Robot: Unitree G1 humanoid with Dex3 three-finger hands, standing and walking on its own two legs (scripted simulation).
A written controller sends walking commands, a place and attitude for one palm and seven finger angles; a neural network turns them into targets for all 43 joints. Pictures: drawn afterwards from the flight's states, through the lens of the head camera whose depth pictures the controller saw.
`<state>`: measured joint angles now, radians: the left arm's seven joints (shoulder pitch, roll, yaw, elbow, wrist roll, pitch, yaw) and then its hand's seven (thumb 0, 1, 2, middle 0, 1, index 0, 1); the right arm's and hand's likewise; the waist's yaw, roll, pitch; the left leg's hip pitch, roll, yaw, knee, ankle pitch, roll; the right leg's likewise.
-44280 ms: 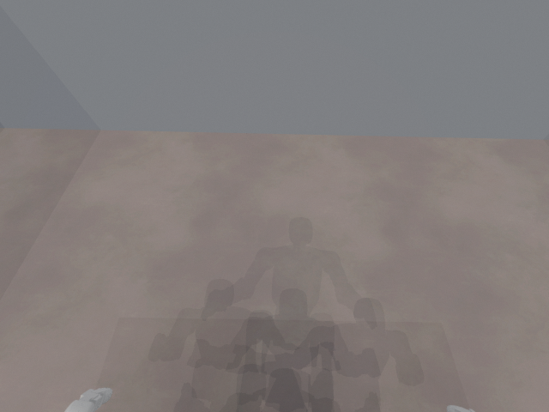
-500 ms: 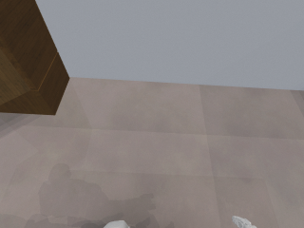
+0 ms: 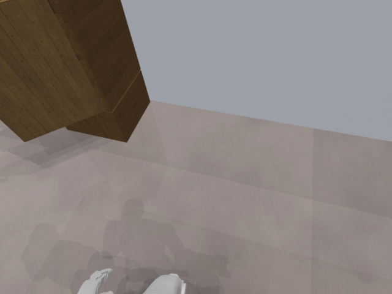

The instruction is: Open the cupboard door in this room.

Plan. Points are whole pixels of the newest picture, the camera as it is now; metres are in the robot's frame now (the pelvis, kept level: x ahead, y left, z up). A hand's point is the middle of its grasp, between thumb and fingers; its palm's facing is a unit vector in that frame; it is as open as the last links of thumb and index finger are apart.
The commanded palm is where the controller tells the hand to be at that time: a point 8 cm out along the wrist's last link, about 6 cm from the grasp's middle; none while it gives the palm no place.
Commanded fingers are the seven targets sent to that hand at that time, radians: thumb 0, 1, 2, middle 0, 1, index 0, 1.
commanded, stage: turn to face it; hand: left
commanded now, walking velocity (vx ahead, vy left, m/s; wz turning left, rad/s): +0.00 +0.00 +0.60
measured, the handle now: out of the picture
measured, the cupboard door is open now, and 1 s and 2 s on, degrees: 45 45 45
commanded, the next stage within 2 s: take the last steps up to it in 0.78 s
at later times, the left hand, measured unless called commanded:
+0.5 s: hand out of the picture +0.03 +0.25 -0.17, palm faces +0.33 -0.91 -0.25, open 7.4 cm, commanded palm none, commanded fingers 0.00 0.90 0.90 -0.20 -0.30 -0.20 -0.30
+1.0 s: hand out of the picture +0.01 +0.18 -0.16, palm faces +0.48 -0.85 -0.22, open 7.3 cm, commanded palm none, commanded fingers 0.00 0.90 0.90 -0.20 -0.30 -0.20 -0.30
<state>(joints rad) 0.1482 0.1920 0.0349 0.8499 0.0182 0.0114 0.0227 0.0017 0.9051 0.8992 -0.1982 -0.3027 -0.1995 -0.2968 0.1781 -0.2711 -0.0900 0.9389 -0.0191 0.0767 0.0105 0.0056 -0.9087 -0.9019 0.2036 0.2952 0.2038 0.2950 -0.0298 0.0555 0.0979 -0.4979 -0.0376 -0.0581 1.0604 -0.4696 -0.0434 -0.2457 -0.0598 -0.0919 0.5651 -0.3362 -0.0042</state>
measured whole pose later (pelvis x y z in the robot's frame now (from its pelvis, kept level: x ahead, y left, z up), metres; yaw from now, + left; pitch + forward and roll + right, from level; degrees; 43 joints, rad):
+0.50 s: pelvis +0.02 +0.02 +0.01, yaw +17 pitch +1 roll -2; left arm 0.18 0.27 0.07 0.91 0.02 0.06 0.01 0.01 0.91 0.90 -0.20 -0.30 -0.20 -0.30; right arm 0.13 -0.21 -0.03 0.90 -0.02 0.02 -0.01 0.00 -0.91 -0.90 0.20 0.30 0.20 0.30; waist 0.02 -0.03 0.10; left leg -0.28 -0.01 0.00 0.50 -0.25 0.04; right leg -0.49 -0.09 -0.03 1.08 -0.43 0.08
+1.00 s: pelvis +0.06 -0.01 +0.01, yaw +27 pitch +1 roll +1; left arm 0.25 0.17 0.04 0.95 0.03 -0.01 0.02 0.00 0.92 0.90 -0.20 -0.30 -0.20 -0.30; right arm 0.17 -0.22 -0.06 1.00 -0.02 0.06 0.01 0.01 -0.91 -0.90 0.20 0.29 0.20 0.29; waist 0.01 -0.01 0.08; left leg -0.39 0.01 0.03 0.87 -0.45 -0.05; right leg -0.17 -0.08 -0.16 0.47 -0.31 0.00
